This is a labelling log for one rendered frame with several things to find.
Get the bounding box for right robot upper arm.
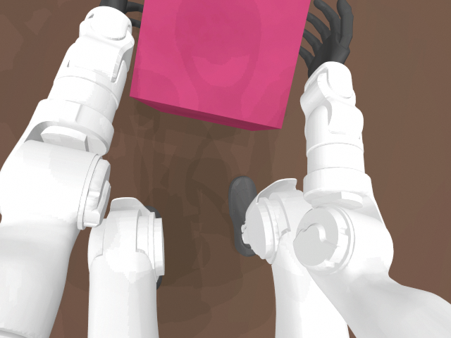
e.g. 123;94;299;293
293;204;451;338

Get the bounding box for left robot shin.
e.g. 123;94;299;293
88;197;159;278

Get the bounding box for right robot forearm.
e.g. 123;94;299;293
300;61;385;225

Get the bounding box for left robot upper arm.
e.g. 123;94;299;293
0;140;111;338

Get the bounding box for carton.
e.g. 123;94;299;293
130;0;311;131

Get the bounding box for robot right thigh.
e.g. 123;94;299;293
252;190;350;338

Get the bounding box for left robot hand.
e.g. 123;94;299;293
99;0;144;28

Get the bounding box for left robot forearm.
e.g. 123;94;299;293
0;6;135;214

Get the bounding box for right robot hand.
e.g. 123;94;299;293
299;0;354;78

